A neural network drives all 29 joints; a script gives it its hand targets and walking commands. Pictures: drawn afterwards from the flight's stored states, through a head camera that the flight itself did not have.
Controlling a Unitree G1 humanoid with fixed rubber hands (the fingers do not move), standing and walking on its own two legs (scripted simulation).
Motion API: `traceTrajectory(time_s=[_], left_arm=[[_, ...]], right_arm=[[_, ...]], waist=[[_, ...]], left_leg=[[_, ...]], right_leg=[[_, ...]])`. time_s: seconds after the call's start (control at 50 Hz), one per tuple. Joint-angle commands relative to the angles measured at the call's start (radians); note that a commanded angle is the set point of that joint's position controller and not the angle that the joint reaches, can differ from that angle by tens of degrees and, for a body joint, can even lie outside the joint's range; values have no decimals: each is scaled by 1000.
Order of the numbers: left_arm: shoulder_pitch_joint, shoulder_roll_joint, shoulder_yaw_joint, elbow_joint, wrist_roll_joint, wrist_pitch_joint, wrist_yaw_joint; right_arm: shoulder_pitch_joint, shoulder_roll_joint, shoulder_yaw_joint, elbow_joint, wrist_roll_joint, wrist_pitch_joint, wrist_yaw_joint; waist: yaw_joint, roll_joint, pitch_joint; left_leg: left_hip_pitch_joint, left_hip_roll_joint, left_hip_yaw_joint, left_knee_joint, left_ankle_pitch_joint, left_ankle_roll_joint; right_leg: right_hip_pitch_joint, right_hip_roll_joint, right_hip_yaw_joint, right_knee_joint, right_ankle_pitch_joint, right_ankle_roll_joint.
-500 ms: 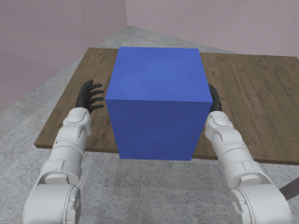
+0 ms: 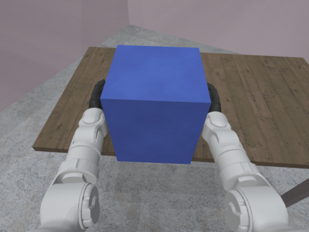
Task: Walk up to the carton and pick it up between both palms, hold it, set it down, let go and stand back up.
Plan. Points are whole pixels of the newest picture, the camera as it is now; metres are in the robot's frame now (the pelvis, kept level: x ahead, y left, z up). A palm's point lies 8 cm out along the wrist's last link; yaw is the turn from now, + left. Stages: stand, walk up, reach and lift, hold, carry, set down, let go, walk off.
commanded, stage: reach and lift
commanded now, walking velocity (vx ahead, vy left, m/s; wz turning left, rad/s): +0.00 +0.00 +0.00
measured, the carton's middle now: (155, 107) +0.44 +0.05 +0.10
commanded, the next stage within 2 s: none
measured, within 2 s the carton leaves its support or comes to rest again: leaves its support in 1.26 s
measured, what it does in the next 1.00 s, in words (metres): stands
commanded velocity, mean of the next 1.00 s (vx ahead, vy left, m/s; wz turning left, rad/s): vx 0.00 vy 0.00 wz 0.00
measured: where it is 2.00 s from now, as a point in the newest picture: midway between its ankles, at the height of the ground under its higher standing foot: outside the picture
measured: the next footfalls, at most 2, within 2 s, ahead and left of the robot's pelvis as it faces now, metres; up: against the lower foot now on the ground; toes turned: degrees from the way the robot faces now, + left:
none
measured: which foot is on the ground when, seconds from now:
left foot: down 0.00-1.00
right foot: down 0.00-1.00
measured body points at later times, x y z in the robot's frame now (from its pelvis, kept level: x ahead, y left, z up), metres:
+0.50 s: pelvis +0.01 +0.01 +0.01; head +0.00 +0.04 +0.45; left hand +0.40 +0.22 +0.10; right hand +0.42 -0.08 +0.10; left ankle +0.00 +0.09 -0.74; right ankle +0.01 -0.08 -0.74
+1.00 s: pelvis +0.01 +0.01 +0.01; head +0.00 +0.05 +0.46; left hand +0.39 +0.22 +0.10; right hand +0.42 -0.08 +0.10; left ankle +0.00 +0.09 -0.74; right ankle +0.01 -0.08 -0.74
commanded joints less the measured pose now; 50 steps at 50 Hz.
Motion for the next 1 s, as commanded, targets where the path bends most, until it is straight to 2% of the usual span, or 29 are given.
traceTrajectory(time_s=[0.0,0.02,0.08,0.1,0.14,0.16,0.18,0.22,0.26,0.28,0.3,0.32,0.36,0.48,0.52,0.54,0.6,0.62,0.66,0.7,0.72,0.8,0.84,0.86,0.88,0.92,0.94,0.96,0.98], left_arm=[[-625,18,-4,-264,40,-104,-31],[-628,11,23,-294,79,-109,-41],[-606,-114,52,-271,161,-114,-88],[-607,-204,23,-270,183,-116,-114],[-581,-455,-39,-239,231,-119,-183],[-547,-509,-55,-221,253,-123,-205],[-535,-515,-66,-229,256,-132,-214],[-533,-535,-73,-203,273,-141,-220],[-516,-549,-83,-213,270,-132,-222],[-516,-538,-68,-207,272,-124,-221],[-516,-541,-72,-213,268,-117,-221],[-514,-532,-62,-215,272,-108,-221],[-512,-536,-53,-200,269,-83,-224],[-526,-578,-96,-245,265,-42,-226],[-502,-599,-113,-253,259,-40,-224],[-506,-591,-100,-262,265,-43,-219],[-533,-604,-123,-296,268,-53,-204],[-548,-622,-135,-302,261,-55,-196],[-503,-624,-115,-265,289,-48,-186],[-499,-627,-121,-278,295,-46,-176],[-498,-631,-127,-271,286,-40,-175],[-516,-617,-125,-251,275,-52,-174],[-549,-630,-128,-256,260,-68,-178],[-565,-620,-113,-247,263,-77,-180],[-571,-620,-105,-241,259,-81,-181],[-579,-624,-105,-222,265,-84,-185],[-575,-632,-105,-227,278,-88,-182],[-569,-641,-108,-224,273,-86,-182],[-560,-633,-100,-210,283,-83,-184]], right_arm=[[-625,83,29,-260,-65,-73,34],[-601,89,6,-240,-98,-81,48],[-604,201,-34,-229,-200,-117,94],[-602,288,-26,-222,-231,-135,118],[-607,514,29,-208,-290,-174,191],[-598,561,52,-215,-306,-198,217],[-575,587,70,-184,-319,-212,236],[-593,606,90,-171,-318,-243,260],[-572,599,84,-138,-331,-259,267],[-571,600,81,-116,-338,-263,268],[-558,580,60,-95,-345,-265,269],[-552,575,44,-73,-349,-266,270],[-571,563,37,-82,-352,-267,270],[-583,542,-5,-56,-366,-281,261],[-576,528,-1,-58,-361,-297,263],[-578,517,0,-58,-367,-299,266],[-582,531,-12,-46,-366,-315,270],[-585,532,-13,-24,-363,-320,273],[-582,519,-23,-26,-370,-328,280],[-576,518,-20,-11,-355,-332,282],[-594,502,-27,-13,-359,-335,280],[-630,518,-12,-34,-353,-342,279],[-635,535,-13,-38,-365,-348,276],[-647,531,-21,-29,-374,-345,277],[-652,539,-21,-28,-372,-344,278],[-654,538,-38,-32,-385,-346,273],[-662,537,-39,-31,-383,-351,272],[-663,531,-40,-37,-389,-358,273],[-651,531,-43,-17,-395,-357,272]], waist=[[12,70,-705],[18,92,-713],[19,71,-696],[12,94,-685],[23,99,-666],[30,112,-677],[35,90,-652],[50,90,-619],[46,66,-539],[58,58,-508],[41,55,-472],[40,45,-438],[47,30,-356],[7,82,-348],[11,93,-359],[23,96,-371],[13,110,-429],[5,134,-435],[25,128,-448],[31,143,-453],[23,128,-436],[43,97,-418],[34,86,-453],[44,84,-435],[36,69,-428],[30,81,-459],[41,105,-462],[25,95,-468],[32,95,-439]], left_leg=[[195,-15,-65,-7,456,-32],[203,-15,-70,-9,495,-41],[258,-14,-63,-11,549,-52],[278,-11,-61,-19,562,-60],[312,-15,-59,-25,618,-67],[304,-16,-58,-31,611,-61],[309,-15,-62,-46,604,-56],[294,-10,-47,-50,608,-54],[283,-2,-44,-68,580,-55],[275,-6,-38,-76,538,-48],[283,-5,-42,-85,527,-48],[288,-8,-35,-92,500,-49],[261,-7,-25,-105,477,-41],[351,-14,-21,-88,493,-74],[383,-10,-23,-77,537,-83],[407,-3,-34,-85,530,-82],[422,2,-31,-69,560,-91],[451,5,-38,-60,599,-96],[483,12,-46,-50,604,-97],[509,17,-40,-40,655,-100],[525,16,-49,-43,632,-99],[424,6,-28,-65,535,-81],[387,5,-31,-78,502,-78],[362,2,-32,-87,460,-70],[359,3,-34,-97,441,-64],[350,-3,-29,-103,408,-63],[363,-6,-24,-103,422,-69],[381,-3,-29,-96,460,-69],[390,-2,-28,-94,456,-75]], right_leg=[[381,-38,137,19,335,81],[387,-35,135,27,346,70],[422,-28,121,2,373,67],[455,-24,111,-4,374,64],[533,-28,101,-13,446,62],[575,-34,106,-2,472,60],[595,-34,105,4,480,62],[607,-34,99,12,471,67],[590,-34,91,1,426,70],[580,-37,95,-14,391,63],[556,-37,90,-20,361,63],[549,-34,86,-30,337,63],[542,-35,83,-41,312,70],[506,-26,66,-64,272,57],[496,-16,59,-69,266,54],[472,-16,56,-80,215,50],[432,-11,44,-90,191,40],[420,-8,43,-88,197,33],[377,0,34,-103,122,24],[349,7,33,-116,122,20],[333,8,34,-125,97,14],[392,-2,47,-125,112,24],[429,-9,54,-109,158,30],[434,-16,60,-108,133,33],[442,-17,54,-104,137,32],[430,-25,56,-109,123,34],[428,-22,58,-112,125,30],[420,-16,54,-109,143,31],[419,-14,57,-114,123,28]])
